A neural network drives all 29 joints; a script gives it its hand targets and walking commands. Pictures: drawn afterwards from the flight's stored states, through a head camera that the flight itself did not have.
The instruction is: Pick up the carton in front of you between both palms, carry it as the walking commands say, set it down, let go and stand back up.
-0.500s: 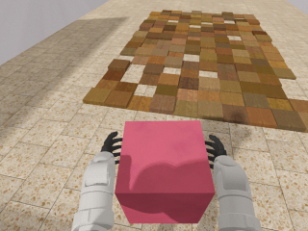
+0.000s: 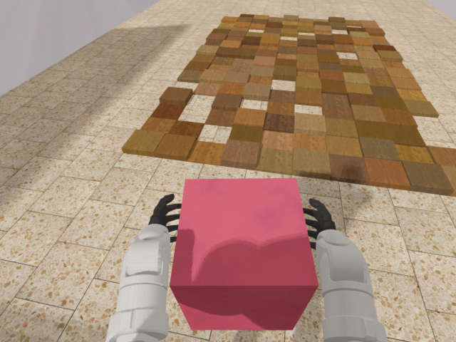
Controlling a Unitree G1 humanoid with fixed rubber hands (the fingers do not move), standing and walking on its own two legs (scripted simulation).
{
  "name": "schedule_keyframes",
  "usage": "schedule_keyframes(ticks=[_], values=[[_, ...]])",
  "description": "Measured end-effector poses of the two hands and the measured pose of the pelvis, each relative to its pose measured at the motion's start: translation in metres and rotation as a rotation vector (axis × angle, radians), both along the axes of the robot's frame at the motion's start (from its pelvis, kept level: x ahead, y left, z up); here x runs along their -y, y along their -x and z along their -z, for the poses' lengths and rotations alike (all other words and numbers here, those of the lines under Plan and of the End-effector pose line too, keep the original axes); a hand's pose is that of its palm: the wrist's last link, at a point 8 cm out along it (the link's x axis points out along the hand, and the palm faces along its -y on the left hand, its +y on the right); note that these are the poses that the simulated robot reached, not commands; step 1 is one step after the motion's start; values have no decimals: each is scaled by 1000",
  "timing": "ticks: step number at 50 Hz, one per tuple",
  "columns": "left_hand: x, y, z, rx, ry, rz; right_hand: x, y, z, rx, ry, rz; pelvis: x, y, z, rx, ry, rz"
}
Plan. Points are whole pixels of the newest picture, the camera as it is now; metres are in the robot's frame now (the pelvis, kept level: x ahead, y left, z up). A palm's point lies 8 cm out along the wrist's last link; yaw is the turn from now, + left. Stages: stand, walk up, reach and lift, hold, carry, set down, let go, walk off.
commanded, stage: hold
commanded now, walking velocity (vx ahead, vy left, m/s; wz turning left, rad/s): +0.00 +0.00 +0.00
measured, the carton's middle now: (241, 257) +0.29 +0.00 -0.02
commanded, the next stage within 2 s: carry in 0.32 s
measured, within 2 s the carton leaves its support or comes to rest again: neither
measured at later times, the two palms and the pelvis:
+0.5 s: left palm (159, 220) +0.31 +0.15 +0.07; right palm (324, 226) +0.31 -0.15 +0.06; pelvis +0.02 +0.00 -0.01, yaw +0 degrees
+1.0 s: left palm (169, 154) +0.48 +0.16 +0.08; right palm (302, 161) +0.47 -0.14 +0.08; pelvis +0.24 +0.02 -0.02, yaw -4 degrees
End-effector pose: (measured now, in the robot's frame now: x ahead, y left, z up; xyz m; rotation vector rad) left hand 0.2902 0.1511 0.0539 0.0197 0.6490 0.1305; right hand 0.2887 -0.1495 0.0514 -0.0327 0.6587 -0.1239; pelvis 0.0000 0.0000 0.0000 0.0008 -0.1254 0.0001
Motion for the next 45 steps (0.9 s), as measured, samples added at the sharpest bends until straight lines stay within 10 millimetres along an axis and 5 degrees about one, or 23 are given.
schedule_keyframes(ticks=[18,25,37,45], values=[[1,0,1,3,-3,2,1,0,1,2,2,-1,1,-2,2,-42,0,2],[0,-20,-12,70,16,-5,-1,-18,-12,70,-16,23,-2,-18,10,-139,4,2],[11,-85,-27,74,63,-9,10,-75,-26,74,-58,87,3,-109,19,-231,24,2],[-16,-132,-20,43,94,-102,-16,-145,-28,42,-67,34,-8,-190,20,-225,-23,11]])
